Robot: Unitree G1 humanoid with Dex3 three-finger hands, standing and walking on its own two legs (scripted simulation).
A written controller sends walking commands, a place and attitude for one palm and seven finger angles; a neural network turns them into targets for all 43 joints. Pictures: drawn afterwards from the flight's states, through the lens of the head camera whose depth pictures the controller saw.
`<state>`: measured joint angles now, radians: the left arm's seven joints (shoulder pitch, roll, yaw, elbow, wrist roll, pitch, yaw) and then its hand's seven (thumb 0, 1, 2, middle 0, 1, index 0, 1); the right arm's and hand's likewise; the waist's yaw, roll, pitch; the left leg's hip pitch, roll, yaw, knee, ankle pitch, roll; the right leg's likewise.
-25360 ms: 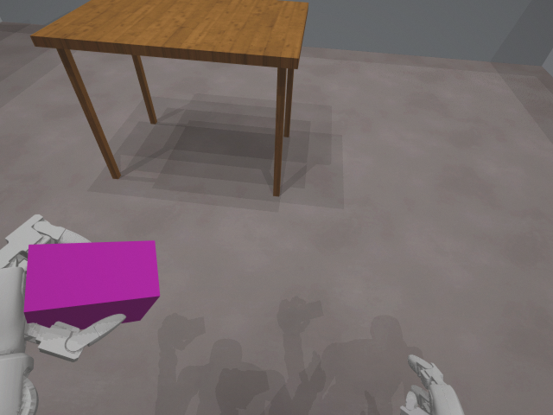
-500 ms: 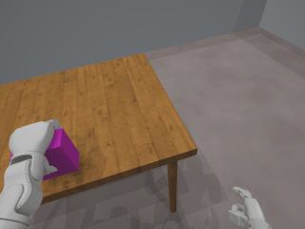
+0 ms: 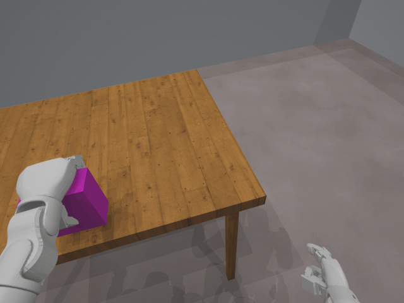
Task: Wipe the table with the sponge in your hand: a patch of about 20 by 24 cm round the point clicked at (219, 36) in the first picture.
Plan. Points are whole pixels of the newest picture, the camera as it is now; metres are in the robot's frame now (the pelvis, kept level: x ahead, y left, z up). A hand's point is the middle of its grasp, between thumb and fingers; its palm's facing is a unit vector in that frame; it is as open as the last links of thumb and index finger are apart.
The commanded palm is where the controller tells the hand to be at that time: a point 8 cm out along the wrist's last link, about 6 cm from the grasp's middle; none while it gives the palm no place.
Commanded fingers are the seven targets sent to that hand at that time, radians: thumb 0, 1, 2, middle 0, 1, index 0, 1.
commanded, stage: lower the sponge onto the table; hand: left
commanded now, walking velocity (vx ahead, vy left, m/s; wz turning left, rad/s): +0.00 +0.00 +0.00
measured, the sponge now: (72, 208) +0.25 +0.32 +0.06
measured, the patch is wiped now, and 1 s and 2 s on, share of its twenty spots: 0.00 0.00 0.15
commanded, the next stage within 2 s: wipe forward along the first lane in 1.40 s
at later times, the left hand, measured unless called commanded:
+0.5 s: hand (74, 201) +0.25 +0.30 +0.08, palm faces -0.04 -0.07 -1.00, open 10.3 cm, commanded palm +0.24 +0.31 +0.15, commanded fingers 0.00 0.10 1.30 -1.20 -1.60 -1.20 -1.60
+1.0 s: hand (77, 207) +0.25 +0.30 +0.06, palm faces -0.04 -0.07 -1.00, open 10.3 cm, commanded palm +0.23 +0.31 +0.13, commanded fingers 0.00 0.10 1.30 -1.20 -1.60 -1.20 -1.60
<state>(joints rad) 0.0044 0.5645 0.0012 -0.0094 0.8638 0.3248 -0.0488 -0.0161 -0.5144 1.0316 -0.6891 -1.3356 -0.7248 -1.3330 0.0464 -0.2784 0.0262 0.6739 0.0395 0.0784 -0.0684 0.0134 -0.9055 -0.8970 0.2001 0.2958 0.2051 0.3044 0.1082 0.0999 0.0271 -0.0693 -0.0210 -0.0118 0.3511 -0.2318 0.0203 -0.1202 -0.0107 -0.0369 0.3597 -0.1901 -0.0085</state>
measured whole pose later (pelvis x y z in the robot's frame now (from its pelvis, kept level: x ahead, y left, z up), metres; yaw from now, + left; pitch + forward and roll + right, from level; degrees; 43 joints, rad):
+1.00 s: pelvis +0.01 -0.01 +0.00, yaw -1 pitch -2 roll +0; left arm 0.07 0.51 0.00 0.06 0.89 0.26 0.04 -0.02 -0.51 1.03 -0.69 -1.33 -0.73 -1.33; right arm 0.07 -0.28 0.00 0.70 0.03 0.07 -0.07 0.01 -0.91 -0.90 0.20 0.30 0.20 0.30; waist 0.11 0.09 0.01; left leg -0.10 -0.01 -0.01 0.38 -0.26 0.01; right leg -0.15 0.00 -0.03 0.39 -0.21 -0.02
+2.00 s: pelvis +0.00 -0.01 -0.01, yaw +0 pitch +3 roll +0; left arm -0.19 0.54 0.03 0.42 0.96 0.19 0.08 -0.01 -0.52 1.03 -0.69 -1.33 -0.73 -1.33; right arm 0.13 -0.29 -0.01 0.72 0.05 0.07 -0.08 0.01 -0.91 -0.90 0.20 0.30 0.21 0.30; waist 0.07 0.07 -0.03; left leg -0.25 -0.01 -0.01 0.47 -0.29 0.01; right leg -0.29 0.00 -0.04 0.47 -0.24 -0.02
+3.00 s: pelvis -0.01 +0.00 -0.02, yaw -1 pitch +12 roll -1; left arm -0.66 0.71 0.10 1.04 1.06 -0.03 0.16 0.00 -0.53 1.04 -0.71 -1.32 -0.74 -1.32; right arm 0.28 -0.29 -0.03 0.75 0.06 0.10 -0.05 0.01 -0.91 -0.90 0.20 0.30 0.21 0.30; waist -0.02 0.04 -0.09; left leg -0.50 0.00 0.00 0.63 -0.33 0.02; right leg -0.53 0.01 -0.03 0.58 -0.25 -0.01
